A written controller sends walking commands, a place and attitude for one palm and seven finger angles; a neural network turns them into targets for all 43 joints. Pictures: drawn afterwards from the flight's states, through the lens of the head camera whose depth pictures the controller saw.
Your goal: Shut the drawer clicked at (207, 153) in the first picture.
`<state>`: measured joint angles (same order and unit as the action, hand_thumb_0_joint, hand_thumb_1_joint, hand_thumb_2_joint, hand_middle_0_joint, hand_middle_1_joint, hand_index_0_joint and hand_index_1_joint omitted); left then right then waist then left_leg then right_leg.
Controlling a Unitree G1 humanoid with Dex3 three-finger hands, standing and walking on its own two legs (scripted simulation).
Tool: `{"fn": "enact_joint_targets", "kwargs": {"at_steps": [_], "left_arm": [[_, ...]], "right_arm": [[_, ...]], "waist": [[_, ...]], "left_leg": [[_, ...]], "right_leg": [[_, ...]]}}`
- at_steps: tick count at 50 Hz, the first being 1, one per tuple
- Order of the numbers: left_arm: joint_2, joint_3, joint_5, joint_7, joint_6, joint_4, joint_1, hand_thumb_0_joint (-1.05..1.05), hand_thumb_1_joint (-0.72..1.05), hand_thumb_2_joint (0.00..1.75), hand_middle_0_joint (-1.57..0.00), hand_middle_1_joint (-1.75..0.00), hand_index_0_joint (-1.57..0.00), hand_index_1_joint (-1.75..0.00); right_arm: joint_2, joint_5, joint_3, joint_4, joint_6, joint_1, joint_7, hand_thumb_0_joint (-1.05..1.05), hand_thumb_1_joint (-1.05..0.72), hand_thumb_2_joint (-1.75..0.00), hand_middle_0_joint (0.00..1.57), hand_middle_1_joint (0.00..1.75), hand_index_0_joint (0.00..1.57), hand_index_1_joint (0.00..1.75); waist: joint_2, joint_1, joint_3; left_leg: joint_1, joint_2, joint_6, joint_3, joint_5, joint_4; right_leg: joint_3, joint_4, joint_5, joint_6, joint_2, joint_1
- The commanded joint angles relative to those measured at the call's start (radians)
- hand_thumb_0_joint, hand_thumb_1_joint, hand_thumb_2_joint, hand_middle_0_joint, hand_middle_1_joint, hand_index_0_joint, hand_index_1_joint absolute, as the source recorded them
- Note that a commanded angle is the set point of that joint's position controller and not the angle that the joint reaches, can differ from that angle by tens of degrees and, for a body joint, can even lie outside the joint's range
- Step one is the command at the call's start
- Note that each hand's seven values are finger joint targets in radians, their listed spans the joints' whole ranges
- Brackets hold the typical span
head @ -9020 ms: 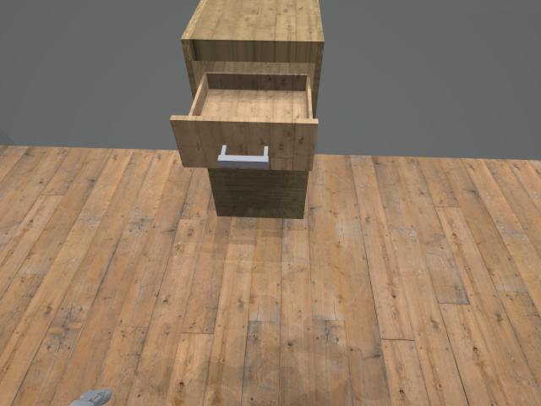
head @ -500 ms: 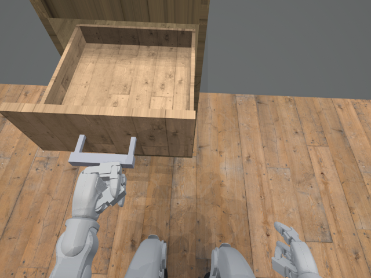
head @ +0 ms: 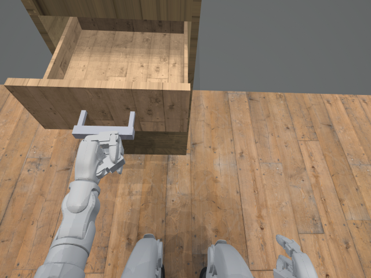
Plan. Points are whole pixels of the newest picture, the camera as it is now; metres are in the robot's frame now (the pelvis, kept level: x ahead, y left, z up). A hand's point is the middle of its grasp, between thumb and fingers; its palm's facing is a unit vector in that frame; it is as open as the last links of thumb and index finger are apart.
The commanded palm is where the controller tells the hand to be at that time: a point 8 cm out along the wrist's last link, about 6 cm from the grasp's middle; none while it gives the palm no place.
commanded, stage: push the drawer shut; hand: left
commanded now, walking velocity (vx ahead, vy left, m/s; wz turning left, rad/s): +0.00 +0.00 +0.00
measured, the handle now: (106, 124) +0.43 +0.19 +0.03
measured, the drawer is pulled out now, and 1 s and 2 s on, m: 0.22 0.09 0.00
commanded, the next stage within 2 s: none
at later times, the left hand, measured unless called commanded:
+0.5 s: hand (127, 129) +0.42 +0.15 +0.02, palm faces +0.01 -1.00 -0.04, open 3.0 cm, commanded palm +0.41 +0.19 +0.03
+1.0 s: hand (129, 106) +0.49 +0.15 +0.03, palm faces +0.01 -1.00 -0.04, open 3.1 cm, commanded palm +0.47 +0.19 +0.03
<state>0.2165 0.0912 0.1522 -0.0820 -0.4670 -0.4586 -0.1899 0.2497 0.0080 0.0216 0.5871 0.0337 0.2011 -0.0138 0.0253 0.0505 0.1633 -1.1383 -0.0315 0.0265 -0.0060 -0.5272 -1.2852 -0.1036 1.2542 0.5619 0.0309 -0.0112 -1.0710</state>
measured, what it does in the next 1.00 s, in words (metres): stands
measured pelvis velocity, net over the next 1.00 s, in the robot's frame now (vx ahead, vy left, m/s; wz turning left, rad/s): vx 0.00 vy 0.00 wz -0.03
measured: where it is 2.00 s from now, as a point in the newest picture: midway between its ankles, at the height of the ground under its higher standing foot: outside the picture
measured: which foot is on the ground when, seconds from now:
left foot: down 0.00-1.00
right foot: down 0.00-1.00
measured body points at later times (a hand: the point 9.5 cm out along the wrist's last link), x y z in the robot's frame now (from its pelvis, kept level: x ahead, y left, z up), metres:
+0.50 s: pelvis +0.00 +0.01 +0.00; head +0.13 +0.02 +0.43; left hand +0.42 +0.20 +0.03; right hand +0.10 -0.25 -0.12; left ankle +0.04 +0.10 -0.62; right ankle +0.02 -0.11 -0.62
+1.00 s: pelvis +0.00 +0.00 -0.01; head +0.15 +0.02 +0.42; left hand +0.48 +0.20 +0.03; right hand +0.04 -0.26 -0.13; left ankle +0.04 +0.10 -0.62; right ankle +0.02 -0.11 -0.62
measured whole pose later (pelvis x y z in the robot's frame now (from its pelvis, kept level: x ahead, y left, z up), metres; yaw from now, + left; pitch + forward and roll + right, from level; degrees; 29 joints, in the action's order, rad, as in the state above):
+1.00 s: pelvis +0.00 +0.00 -0.01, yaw -2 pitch +26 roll -3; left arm 0.35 0.31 0.08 -0.10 -0.53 -1.04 -0.74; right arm 0.26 -0.03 0.02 0.63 -0.06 0.29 0.02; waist 0.04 0.15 0.15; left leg -1.23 -0.05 0.03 -0.02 -0.53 -1.30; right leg -0.08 1.26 0.55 0.02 0.01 -1.17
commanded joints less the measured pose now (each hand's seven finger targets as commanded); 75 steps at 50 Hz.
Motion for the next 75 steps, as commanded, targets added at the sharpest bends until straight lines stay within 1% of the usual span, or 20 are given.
{"fn": "enact_joint_targets", "kwargs": {"at_steps": [1,6,9,12,14,20,26,27,32,39,46,47,50,53,56,58,67,71,73,75], "left_arm": [[0.123,0.071,0.014,0.024,-0.062,0.167,-0.386,0.0,0.9,0.9,-1.4,-1.6,-1.4,-1.6],[0.123,0.066,-0.001,0.031,-0.069,0.122,-0.464,0.0,0.9,0.9,-1.4,-1.6,-1.4,-1.6],[0.136,0.084,-0.004,0.04,-0.076,0.101,-0.496,0.0,0.9,0.9,-1.4,-1.6,-1.4,-1.6],[0.119,0.072,-0.013,0.044,-0.077,0.05,-0.547,0.0,0.9,0.9,-1.4,-1.6,-1.4,-1.6],[0.148,0.102,-0.019,0.053,-0.084,0.02,-0.572,0.0,0.9,0.9,-1.4,-1.6,-1.4,-1.6],[0.132,0.092,-0.04,0.064,-0.105,-0.04,-0.682,0.0,0.9,0.9,-1.4,-1.6,-1.4,-1.6],[0.16,0.117,-0.054,0.067,-0.115,-0.117,-0.748,0.0,0.9,0.9,-1.4,-1.6,-1.4,-1.6],[0.145,0.105,-0.053,0.065,-0.115,-0.13,-0.771,0.0,0.9,0.9,-1.4,-1.6,-1.4,-1.6],[0.222,0.164,-0.067,0.063,-0.126,-0.222,-0.865,0.0,0.9,0.9,-1.4,-1.6,-1.4,-1.6],[0.3,0.222,-0.066,0.032,-0.14,-0.298,-0.946,0.0,0.9,0.9,-1.4,-1.6,-1.4,-1.6],[0.327,0.251,-0.054,0.001,-0.133,-0.356,-0.995,0.0,0.9,0.9,-1.4,-1.6,-1.4,-1.6],[0.348,0.268,-0.058,0.001,-0.132,-0.368,-0.987,0.0,0.9,0.9,-1.4,-1.6,-1.4,-1.6],[0.327,0.249,-0.057,-0.001,-0.136,-0.359,-1.041,0.0,0.9,0.9,-1.4,-1.6,-1.4,-1.6],[0.396,0.298,-0.064,-0.001,-0.135,-0.378,-1.053,0.0,0.9,0.9,-1.4,-1.6,-1.4,-1.6],[0.369,0.268,-0.072,-0.005,-0.133,-0.398,-1.101,0.0,0.9,0.9,-1.4,-1.6,-1.4,-1.6],[0.395,0.288,-0.076,-0.002,-0.131,-0.414,-1.115,0.0,0.9,0.9,-1.4,-1.6,-1.4,-1.6],[0.485,0.33,-0.092,-0.009,-0.115,-0.467,-1.215,0.0,0.9,0.9,-1.4,-1.6,-1.4,-1.6],[0.47,0.306,-0.101,-0.007,-0.103,-0.5,-1.278,0.0,0.9,0.9,-1.4,-1.6,-1.4,-1.6],[0.527,0.342,-0.108,-0.002,-0.09,-0.525,-1.292,0.0,0.9,0.9,-1.4,-1.6,-1.4,-1.6],[0.551,0.345,-0.118,-0.003,-0.09,-0.507,-1.346,0.0,0.9,0.9,-1.4,-1.6,-1.4,-1.6]], "right_arm": [[0.149,-0.001,-0.058,-0.102,0.034,0.032,-0.012,0.0,-0.9,-0.9,0.2,0.3,0.2,0.3],[0.154,-0.003,-0.061,-0.094,0.024,0.051,-0.007,0.0,-0.9,-0.9,0.2,0.3,0.2,0.3],[0.16,-0.007,-0.065,-0.085,0.02,0.07,-0.005,0.0,-0.9,-0.9,0.2,0.3,0.2,0.3],[0.157,-0.007,-0.065,-0.076,0.011,0.076,0.0,0.0,-0.9,-0.9,0.2,0.3,0.2,0.3],[0.164,-0.011,-0.066,-0.071,0.008,0.089,-0.003,0.0,-0.9,-0.9,0.2,0.3,0.2,0.3],[0.162,-0.017,-0.069,-0.055,-0.006,0.114,0.005,0.0,-0.9,-0.9,0.2,0.3,0.2,0.3],[0.162,-0.02,-0.07,-0.043,-0.024,0.135,0.01,0.0,-0.9,-0.9,0.2,0.3,0.2,0.3],[0.159,-0.02,-0.07,-0.041,-0.027,0.137,0.011,0.0,-0.9,-0.9,0.2,0.3,0.2,0.3],[0.166,-0.026,-0.065,-0.028,-0.041,0.16,0.008,0.0,-0.9,-0.9,0.2,0.3,0.2,0.3],[0.167,-0.032,-0.061,-0.024,-0.056,0.189,0.009,0.0,-0.9,-0.9,0.2,0.3,0.2,0.3],[0.17,-0.034,-0.059,-0.015,-0.072,0.215,0.016,0.0,-0.9,-0.9,0.2,0.3,0.2,0.3],[0.172,-0.035,-0.059,-0.016,-0.075,0.221,0.016,0.0,-0.9,-0.9,0.2,0.3,0.2,0.3],[0.172,-0.038,-0.06,-0.012,-0.077,0.233,0.021,0.0,-0.9,-0.9,0.2,0.3,0.2,0.3],[0.177,-0.039,-0.058,-0.007,-0.083,0.244,0.021,0.0,-0.9,-0.9,0.2,0.3,0.2,0.3],[0.176,-0.043,-0.057,-0.004,-0.088,0.254,0.025,0.0,-0.9,-0.9,0.2,0.3,0.2,0.3],[0.18,-0.045,-0.056,-0.002,-0.089,0.264,0.024,0.0,-0.9,-0.9,0.2,0.3,0.2,0.3],[0.195,-0.05,-0.045,0.005,-0.098,0.284,0.025,0.0,-0.9,-0.9,0.2,0.3,0.2,0.3],[0.198,-0.053,-0.041,0.012,-0.097,0.296,0.027,0.0,-0.9,-0.9,0.2,0.3,0.2,0.3],[0.203,-0.054,-0.037,0.011,-0.098,0.305,0.026,0.0,-0.9,-0.9,0.2,0.3,0.2,0.3],[0.208,-0.058,-0.034,0.013,-0.097,0.311,0.024,0.0,-0.9,-0.9,0.2,0.3,0.2,0.3]], "waist": [[0.017,0.043,0.374],[0.052,0.046,0.391],[0.037,0.05,0.422],[0.037,0.062,0.396],[0.023,0.06,0.396],[0.066,0.073,0.44],[0.053,0.081,0.444],[0.05,0.095,0.431],[0.027,0.106,0.434],[0.073,0.105,0.487],[0.076,0.124,0.486],[0.078,0.115,0.486],[0.089,0.136,0.505],[0.071,0.129,0.499],[0.109,0.147,0.505],[0.088,0.15,0.502],[0.127,0.168,0.512],[0.145,0.198,0.5],[0.126,0.198,0.493],[0.165,0.207,0.528]], "left_leg": [[0.292,0.022,-0.001,0.056,0.163,0.174],[0.334,0.02,-0.009,0.067,0.181,0.185],[0.358,0.016,-0.009,0.075,0.224,0.182],[0.35,0.016,-0.011,0.073,0.203,0.187],[0.346,0.017,-0.01,0.078,0.21,0.185],[0.395,0.013,-0.016,0.087,0.247,0.182],[0.376,0.014,-0.015,0.081,0.254,0.177],[0.374,0.013,-0.012,0.078,0.249,0.174],[0.322,0.018,-0.004,0.07,0.229,0.159],[0.304,0.02,0.001,0.059,0.257,0.136],[0.297,0.014,0.005,0.056,0.296,0.123],[0.292,0.014,0.003,0.056,0.298,0.124],[0.32,0.012,0.006,0.06,0.316,0.116],[0.273,0.012,0.008,0.055,0.301,0.109],[0.305,0.01,0.007,0.066,0.302,0.107],[0.291,0.009,0.01,0.067,0.304,0.104],[0.282,0.003,0.01,0.081,0.296,0.087],[0.288,0.0,0.011,0.095,0.289,0.082],[0.234,0.001,0.017,0.087,0.267,0.069],[0.26,-0.003,0.015,0.098,0.285,0.063]], "right_leg": [[0.079,-0.199,-0.165,-0.007,0.022,0.143],[0.068,-0.189,-0.174,-0.003,0.024,0.112],[0.062,-0.18,-0.204,-0.003,0.026,0.108],[0.061,-0.186,-0.19,-0.005,0.027,0.093],[0.058,-0.179,-0.192,-0.003,0.029,0.089],[0.054,-0.167,-0.209,-0.002,0.03,0.053],[0.06,-0.17,-0.219,-0.003,0.033,0.066],[0.061,-0.176,-0.22,-0.005,0.034,0.058],[0.072,-0.177,-0.214,-0.009,0.036,0.077],[0.085,-0.165,-0.247,-0.007,0.04,0.106],[0.086,-0.167,-0.288,-0.011,0.044,0.106],[0.086,-0.166,-0.287,-0.01,0.045,0.11],[0.084,-0.166,-0.296,-0.012,0.048,0.089],[0.092,-0.167,-0.295,-0.013,0.049,0.12],[0.084,-0.163,-0.275,-0.011,0.053,0.071],[0.086,-0.163,-0.279,-0.011,0.054,0.08],[0.079,-0.153,-0.25,-0.008,0.062,0.038],[0.069,-0.148,-0.233,-0.008,0.063,-0.012],[0.079,-0.151,-0.223,-0.01,0.065,0.01],[0.073,-0.135,-0.228,-0.008,0.064,-0.018]]}}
